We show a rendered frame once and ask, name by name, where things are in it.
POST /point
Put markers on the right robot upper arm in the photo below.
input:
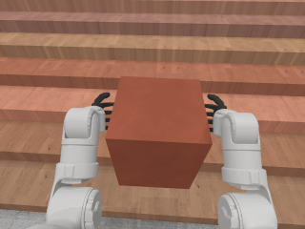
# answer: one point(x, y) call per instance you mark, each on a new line
point(245, 210)

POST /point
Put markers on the left robot hand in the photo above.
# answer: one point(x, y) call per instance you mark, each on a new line
point(97, 102)

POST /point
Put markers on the right robot forearm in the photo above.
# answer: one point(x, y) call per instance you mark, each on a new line
point(241, 147)

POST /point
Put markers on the right robot hand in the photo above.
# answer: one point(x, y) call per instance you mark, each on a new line
point(219, 106)

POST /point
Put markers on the carton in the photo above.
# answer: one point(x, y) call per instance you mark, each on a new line
point(158, 135)

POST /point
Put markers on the left robot upper arm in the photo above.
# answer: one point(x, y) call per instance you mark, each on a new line
point(73, 207)

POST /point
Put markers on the left robot forearm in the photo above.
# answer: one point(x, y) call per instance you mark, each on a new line
point(80, 139)

